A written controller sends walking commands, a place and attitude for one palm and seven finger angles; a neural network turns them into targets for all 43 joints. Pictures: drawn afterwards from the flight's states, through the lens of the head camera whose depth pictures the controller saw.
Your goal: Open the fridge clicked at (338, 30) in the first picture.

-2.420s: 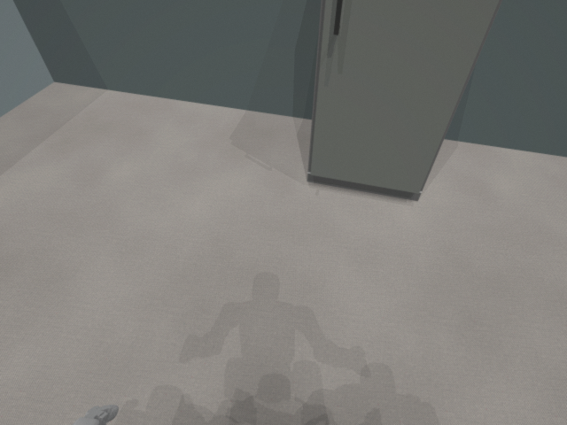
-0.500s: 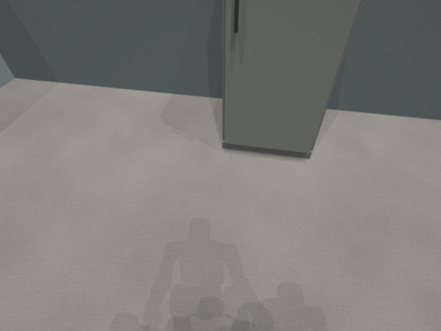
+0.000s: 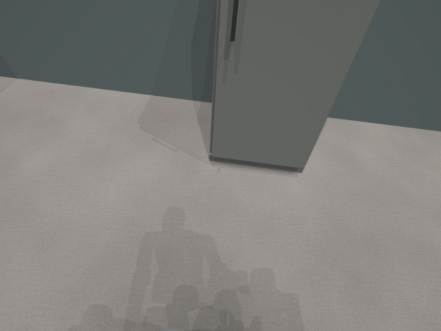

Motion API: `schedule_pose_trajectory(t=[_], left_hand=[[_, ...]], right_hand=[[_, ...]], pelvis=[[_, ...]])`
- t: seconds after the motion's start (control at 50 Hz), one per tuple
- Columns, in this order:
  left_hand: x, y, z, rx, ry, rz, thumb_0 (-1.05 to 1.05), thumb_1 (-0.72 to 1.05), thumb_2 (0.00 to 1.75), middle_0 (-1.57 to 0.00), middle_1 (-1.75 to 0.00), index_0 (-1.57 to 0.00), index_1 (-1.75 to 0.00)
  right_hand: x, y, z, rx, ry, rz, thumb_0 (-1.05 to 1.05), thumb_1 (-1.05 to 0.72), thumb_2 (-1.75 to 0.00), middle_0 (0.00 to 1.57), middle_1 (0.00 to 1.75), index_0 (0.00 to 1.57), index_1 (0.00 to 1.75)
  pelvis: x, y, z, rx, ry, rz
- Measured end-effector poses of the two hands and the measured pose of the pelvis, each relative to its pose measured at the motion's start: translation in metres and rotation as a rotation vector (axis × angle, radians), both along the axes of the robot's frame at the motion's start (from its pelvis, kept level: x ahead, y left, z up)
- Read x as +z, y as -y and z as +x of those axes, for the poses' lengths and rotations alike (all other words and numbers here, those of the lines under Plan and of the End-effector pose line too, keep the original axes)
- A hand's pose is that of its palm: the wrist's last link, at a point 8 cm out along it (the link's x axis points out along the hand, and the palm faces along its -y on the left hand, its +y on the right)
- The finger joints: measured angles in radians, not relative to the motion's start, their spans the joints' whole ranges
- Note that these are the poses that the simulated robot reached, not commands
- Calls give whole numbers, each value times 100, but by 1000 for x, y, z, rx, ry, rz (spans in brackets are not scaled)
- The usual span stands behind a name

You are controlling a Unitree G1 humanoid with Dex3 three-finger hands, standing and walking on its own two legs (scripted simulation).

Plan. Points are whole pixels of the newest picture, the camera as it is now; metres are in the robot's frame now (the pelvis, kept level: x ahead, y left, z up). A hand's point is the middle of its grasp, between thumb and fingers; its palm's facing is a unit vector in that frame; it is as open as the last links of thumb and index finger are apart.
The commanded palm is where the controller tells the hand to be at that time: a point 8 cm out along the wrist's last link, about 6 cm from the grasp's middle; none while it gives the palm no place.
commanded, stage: walk to a spot facing it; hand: left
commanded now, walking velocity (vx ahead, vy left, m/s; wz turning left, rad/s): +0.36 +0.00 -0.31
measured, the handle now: out of the picture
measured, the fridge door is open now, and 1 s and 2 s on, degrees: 0 0 0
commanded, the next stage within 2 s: turn to face it in 0.46 s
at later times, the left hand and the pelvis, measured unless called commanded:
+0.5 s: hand (190, 244) +0.34 +0.10 -0.16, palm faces -0.26 -0.95 -0.15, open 7.4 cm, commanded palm none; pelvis +0.20 -0.03 +0.00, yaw -12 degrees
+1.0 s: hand (200, 225) +0.41 +0.09 -0.18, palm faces -0.09 -0.98 -0.17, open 7.3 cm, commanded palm none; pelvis +0.36 -0.08 +0.00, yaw -9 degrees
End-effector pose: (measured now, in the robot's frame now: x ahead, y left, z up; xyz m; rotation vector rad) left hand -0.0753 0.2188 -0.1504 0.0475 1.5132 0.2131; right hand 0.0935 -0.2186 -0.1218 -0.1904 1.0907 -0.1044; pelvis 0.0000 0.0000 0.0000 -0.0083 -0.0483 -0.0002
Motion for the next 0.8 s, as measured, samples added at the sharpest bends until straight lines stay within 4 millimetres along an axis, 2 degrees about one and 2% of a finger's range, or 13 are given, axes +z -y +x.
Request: schedule_pose_trajectory(t=[0.06, 0.12, 0.18, 0.24, 0.32, 0.38, 0.46, 0.52, 0.56, 0.6, 0.64, 0.72, 0.8], left_hand=[[9, -19, 77, -52, 142, 24, 0, 91, 90, -19, -30, -19, -30], [18, -27, 142, -94, 244, 35, 0, 91, 90, -19, -30, -19, -30], [26, -28, 195, -132, 297, 33, 0, 91, 90, -19, -30, -19, -30], [30, -23, 237, -175, 311, 24, 0, 91, 90, -19, -30, -19, -30], [31, -8, 288, -246, 295, 6, 0, 91, 90, -19, -30, -19, -30], [28, 11, 329, -304, 280, -10, 0, 91, 90, -19, -30, -19, -30], [22, 46, 390, -386, 282, -31, 0, 91, 90, -19, -30, -19, -30], [15, 76, 438, -436, 319, -38, 0, 91, 90, -19, -30, -19, -30], [11, 91, 463, -441, 362, -33, 0, 91, 90, -20, -30, -20, -30], [12, 100, 476, -427, 377, -25, 0, 91, 90, -20, -30, -20, -30], [17, 103, 480, -415, 364, -12, 0, 91, 90, -20, -30, -20, -30], [33, 93, 491, -400, 345, 59, -2, 94, 90, -20, -30, -20, -30], [38, 88, 493, -393, 294, 76, -2, 94, 90, -20, -30, -20, -30]], right_hand=[[7, 7, -12, -80, -41, -30, -1, -95, -89, 21, 30, 20, 30], [8, 8, -28, -123, -110, -36, -1, -95, -90, 20, 30, 20, 29], [6, 3, -45, -172, -185, -23, -1, -94, -90, 20, 30, 20, 29], [4, -6, -59, -227, -259, 2, 0, -93, -90, 20, 30, 20, 29], [3, -20, -72, -301, -352, 44, 0, -92, -90, 20, 30, 20, 29], [3, -30, -77, -353, -424, 79, 1, -91, -90, 20, 30, 20, 29], [3, -37, -77, -420, -529, 127, 1, -91, -90, 20, 30, 20, 29], [-1, -32, -68, -460, -599, 161, 1, -91, -90, 20, 30, 20, 29], [-7, -21, -52, -474, -623, 179, 1, -90, -90, 20, 30, 20, 29], [-11, -1, -24, -474, -594, 168, 1, -90, -90, 21, 30, 20, 29], [-14, 23, 17, -461, -516, 140, 1, -90, -90, 21, 30, 20, 29], [-15, 69, 111, -411, -311, 85, 1, -91, -90, 20, 30, 20, 29], [-10, 95, 189, -368, -154, 51, 1, -92, -90, 20, 30, 20, 29]], pelvis=[[9, -8, 21, -20, -2, 8], [14, -13, 42, -38, -10, 19], [17, -15, 64, -56, -16, 25], [19, -14, 87, -79, -19, 27], [18, -6, 119, -118, -24, 26], [16, 3, 145, -147, -30, 25], [10, 22, 181, -187, -45, 21], [0, 42, 212, -214, -54, 14], [-7, 57, 231, -229, -52, 22], [-6, 68, 245, -238, -39, 21], [0, 75, 259, -242, -29, 19], [12, 83, 282, -246, -30, 16], [16, 86, 304, -231, -31, 8]])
